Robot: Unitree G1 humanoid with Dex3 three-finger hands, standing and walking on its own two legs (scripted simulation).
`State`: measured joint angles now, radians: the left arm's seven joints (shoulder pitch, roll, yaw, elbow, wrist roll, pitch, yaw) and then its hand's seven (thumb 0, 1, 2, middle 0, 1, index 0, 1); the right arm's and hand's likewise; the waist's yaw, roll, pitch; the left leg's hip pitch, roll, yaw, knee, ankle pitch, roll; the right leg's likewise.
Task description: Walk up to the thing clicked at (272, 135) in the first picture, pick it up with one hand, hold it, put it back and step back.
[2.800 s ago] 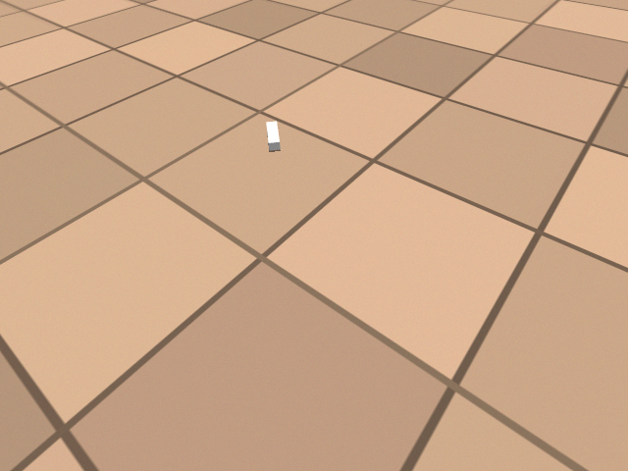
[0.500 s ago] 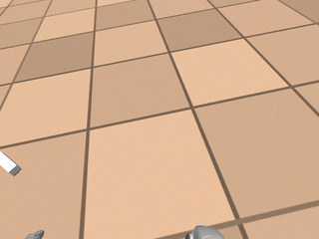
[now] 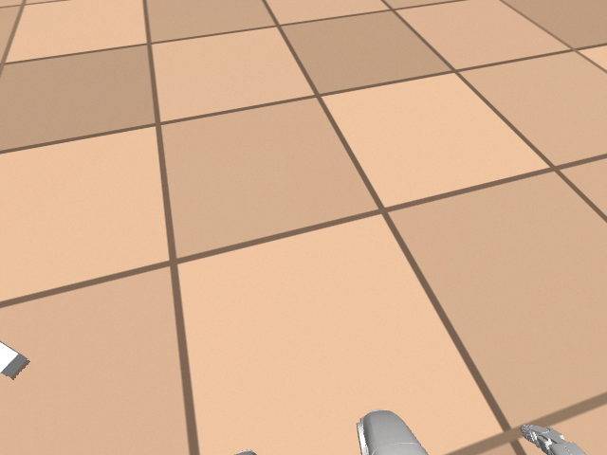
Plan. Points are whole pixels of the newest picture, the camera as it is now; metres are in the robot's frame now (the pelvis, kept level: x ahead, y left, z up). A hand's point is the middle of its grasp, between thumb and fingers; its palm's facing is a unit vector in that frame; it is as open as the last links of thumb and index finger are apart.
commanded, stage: walk up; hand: left
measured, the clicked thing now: out of the picture +0.57 +1.00 -0.72
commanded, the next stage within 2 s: none
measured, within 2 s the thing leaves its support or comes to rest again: neither
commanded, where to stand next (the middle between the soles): +0.06 +0.91 m, yaw -31 degrees
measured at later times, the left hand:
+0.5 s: hand out of the picture +0.19 +0.51 -0.09, palm faces -0.12 -0.76 -0.64, open 7.4 cm
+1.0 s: hand out of the picture +0.26 +0.67 -0.13, palm faces -0.34 -0.78 -0.52, open 7.4 cm
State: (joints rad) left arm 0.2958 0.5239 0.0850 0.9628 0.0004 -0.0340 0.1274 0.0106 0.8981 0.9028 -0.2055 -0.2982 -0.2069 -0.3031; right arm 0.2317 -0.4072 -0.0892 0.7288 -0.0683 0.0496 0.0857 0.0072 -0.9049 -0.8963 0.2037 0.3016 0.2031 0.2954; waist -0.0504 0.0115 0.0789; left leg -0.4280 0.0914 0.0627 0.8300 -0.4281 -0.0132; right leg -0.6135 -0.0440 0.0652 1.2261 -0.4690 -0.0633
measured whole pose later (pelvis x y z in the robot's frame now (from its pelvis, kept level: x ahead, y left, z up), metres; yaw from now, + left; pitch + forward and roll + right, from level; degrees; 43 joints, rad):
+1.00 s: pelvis +0.09 +0.43 -0.01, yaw -17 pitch -1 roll -3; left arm 0.28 0.37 0.03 0.79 0.00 -0.05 0.11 0.00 0.89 0.90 -0.21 -0.30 -0.21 -0.30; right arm 0.28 -0.43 -0.10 0.64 -0.07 0.11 0.04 0.01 -0.90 -0.90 0.21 0.30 0.20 0.30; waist -0.08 0.13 0.19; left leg -0.48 -0.03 0.09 1.02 -0.51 0.02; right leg -0.44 0.05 -0.11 0.78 -0.33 -0.06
